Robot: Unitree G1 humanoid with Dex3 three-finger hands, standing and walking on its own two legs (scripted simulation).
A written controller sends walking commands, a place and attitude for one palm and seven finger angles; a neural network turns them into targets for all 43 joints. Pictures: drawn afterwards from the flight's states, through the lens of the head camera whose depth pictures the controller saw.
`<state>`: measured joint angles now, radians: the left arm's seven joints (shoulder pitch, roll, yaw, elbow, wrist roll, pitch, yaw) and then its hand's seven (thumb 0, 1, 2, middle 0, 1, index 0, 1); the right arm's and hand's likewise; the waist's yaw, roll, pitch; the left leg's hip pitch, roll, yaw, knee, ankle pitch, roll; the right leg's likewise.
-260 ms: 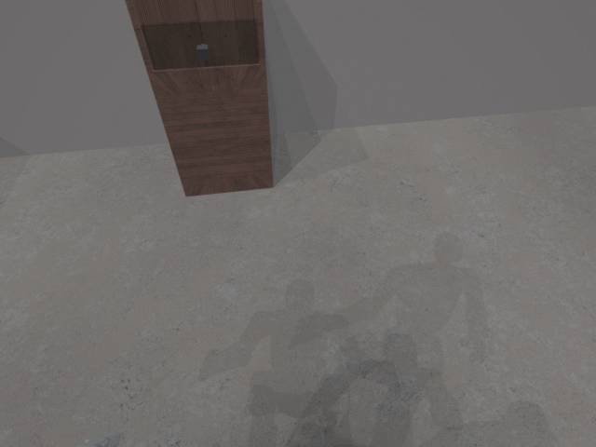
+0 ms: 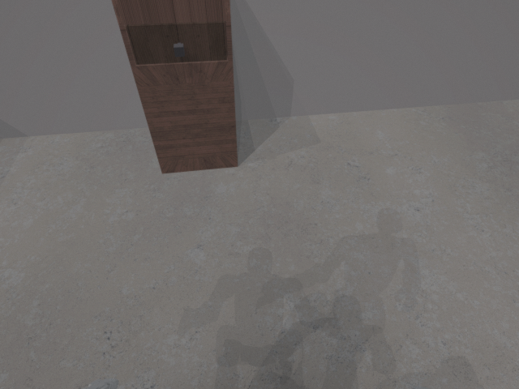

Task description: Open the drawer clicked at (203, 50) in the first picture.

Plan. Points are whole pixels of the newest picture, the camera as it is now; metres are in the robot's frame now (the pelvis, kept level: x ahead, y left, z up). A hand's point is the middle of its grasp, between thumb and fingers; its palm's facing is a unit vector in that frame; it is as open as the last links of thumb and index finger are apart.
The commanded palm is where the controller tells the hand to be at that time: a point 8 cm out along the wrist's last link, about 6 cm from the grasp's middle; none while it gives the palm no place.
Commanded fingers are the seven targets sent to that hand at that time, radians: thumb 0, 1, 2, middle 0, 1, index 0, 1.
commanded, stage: stand and wait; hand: left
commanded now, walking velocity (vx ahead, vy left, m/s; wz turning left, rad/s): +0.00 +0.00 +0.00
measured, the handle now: (179, 48) +1.33 +0.41 -0.06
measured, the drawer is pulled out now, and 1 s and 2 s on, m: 0.00 0.00 0.00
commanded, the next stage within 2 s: look at it before walking up in 0.56 s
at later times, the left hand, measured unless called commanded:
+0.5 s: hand out of the picture +0.06 +0.25 -0.15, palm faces -0.03 -0.94 -0.34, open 7.4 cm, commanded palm none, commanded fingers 0.00 0.90 0.90 -0.20 -0.30 -0.20 -0.30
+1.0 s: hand out of the picture +0.06 +0.24 -0.15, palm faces -0.04 -0.94 -0.33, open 7.4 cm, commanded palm none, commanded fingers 0.00 0.90 0.90 -0.20 -0.30 -0.20 -0.30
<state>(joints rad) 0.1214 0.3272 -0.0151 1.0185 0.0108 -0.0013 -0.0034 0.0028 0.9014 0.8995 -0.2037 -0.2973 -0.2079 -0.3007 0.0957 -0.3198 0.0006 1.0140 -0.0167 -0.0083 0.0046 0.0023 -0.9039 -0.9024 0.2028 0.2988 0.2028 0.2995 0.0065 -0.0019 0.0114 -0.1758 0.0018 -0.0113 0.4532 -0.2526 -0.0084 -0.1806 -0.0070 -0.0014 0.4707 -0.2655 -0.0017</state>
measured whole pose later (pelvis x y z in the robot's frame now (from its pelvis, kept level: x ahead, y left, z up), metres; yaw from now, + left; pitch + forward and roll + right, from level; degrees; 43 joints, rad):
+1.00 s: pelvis -0.01 +0.00 +0.01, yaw -1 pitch -2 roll +0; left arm 0.14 0.34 -0.01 1.09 0.01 0.00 0.00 0.00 0.90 0.90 -0.20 -0.30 -0.21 -0.30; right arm 0.12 -0.34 0.00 1.11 -0.01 -0.01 0.01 0.00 -0.90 -0.90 0.20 0.30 0.20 0.30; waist 0.00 0.00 0.03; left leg -0.15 0.01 0.00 0.37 -0.20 -0.01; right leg -0.16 0.00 0.01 0.39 -0.20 0.00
